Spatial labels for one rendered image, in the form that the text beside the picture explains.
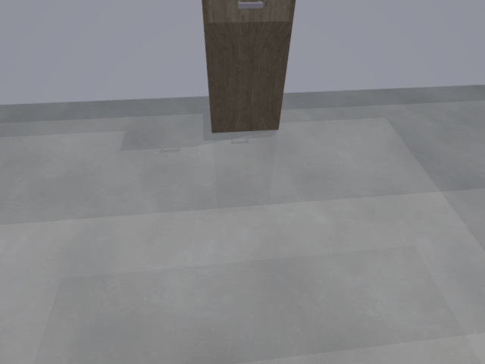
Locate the handle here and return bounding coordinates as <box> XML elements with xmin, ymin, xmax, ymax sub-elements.
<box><xmin>238</xmin><ymin>1</ymin><xmax>263</xmax><ymax>8</ymax></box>

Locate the drawer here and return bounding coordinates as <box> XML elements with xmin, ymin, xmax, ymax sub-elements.
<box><xmin>207</xmin><ymin>0</ymin><xmax>291</xmax><ymax>23</ymax></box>

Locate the cabinet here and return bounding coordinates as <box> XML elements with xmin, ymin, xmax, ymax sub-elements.
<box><xmin>202</xmin><ymin>0</ymin><xmax>296</xmax><ymax>133</ymax></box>

